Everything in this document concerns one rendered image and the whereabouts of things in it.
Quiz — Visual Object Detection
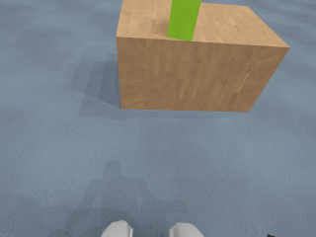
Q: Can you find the pedestal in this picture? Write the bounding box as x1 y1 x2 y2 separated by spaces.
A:
116 0 290 113

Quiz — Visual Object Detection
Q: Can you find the carton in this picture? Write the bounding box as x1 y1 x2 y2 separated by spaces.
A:
167 0 201 41

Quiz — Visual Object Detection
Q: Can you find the left robot thigh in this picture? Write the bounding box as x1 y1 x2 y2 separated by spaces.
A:
101 221 133 237

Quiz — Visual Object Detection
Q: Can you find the right robot thigh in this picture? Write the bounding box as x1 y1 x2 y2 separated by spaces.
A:
169 222 204 237

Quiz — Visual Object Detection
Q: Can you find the robot thigh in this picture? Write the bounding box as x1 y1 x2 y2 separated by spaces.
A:
169 222 204 237
101 221 133 237

